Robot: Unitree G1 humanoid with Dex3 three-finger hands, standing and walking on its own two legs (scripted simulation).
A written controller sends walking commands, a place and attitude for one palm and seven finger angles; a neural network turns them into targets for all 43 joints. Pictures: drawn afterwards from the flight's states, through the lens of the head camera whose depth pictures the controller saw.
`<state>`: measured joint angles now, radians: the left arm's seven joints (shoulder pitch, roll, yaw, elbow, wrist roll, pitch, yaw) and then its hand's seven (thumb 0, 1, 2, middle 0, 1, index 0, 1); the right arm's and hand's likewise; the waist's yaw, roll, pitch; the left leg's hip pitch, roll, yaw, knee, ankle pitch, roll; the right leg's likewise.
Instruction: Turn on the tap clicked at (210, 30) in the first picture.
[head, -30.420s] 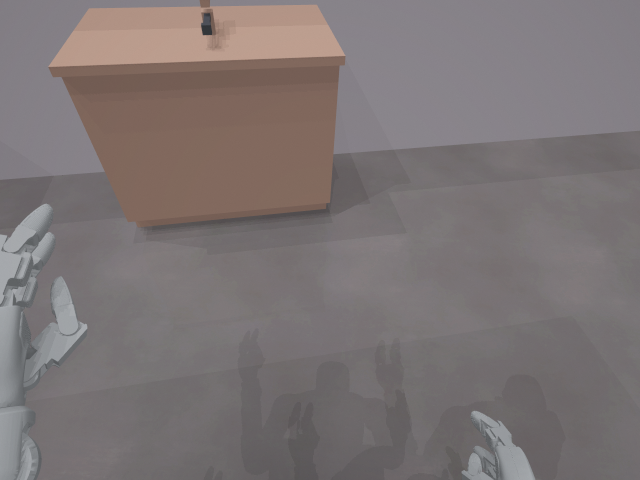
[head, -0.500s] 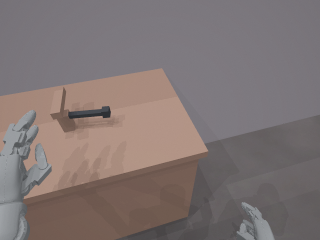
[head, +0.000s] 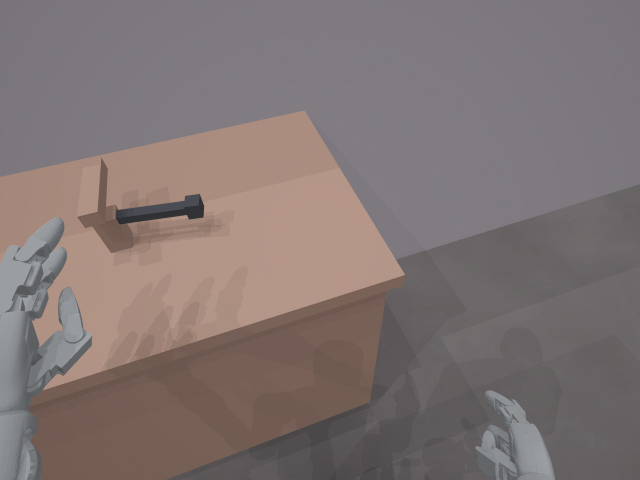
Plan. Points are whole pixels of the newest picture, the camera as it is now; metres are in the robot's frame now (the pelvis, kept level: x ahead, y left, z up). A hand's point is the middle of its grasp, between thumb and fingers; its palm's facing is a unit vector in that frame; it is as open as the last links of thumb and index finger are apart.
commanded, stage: step back with the hand held close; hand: left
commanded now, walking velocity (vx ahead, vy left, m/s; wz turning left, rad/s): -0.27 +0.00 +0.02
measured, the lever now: (194, 206) +0.50 +0.26 +0.04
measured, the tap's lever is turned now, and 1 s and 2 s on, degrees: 80 80 80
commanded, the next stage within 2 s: stop stepping back and stand still in 1.10 s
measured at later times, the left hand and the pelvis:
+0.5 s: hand (11, 430) +0.13 +0.26 +0.16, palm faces +0.43 -0.79 -0.43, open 7.4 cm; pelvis -0.08 +0.01 -0.01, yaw +2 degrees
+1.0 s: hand out of the picture +0.06 +0.24 +0.16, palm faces +0.47 -0.78 -0.41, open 7.4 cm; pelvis -0.13 -0.01 -0.01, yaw +4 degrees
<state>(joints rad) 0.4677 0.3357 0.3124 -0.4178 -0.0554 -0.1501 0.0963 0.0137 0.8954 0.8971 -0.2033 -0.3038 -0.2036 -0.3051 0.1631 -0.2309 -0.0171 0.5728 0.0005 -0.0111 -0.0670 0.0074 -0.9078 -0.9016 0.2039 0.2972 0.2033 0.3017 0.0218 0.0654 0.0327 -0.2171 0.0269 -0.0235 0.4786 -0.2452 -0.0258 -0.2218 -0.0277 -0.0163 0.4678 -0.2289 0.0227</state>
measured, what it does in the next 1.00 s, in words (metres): walks backwards: right foot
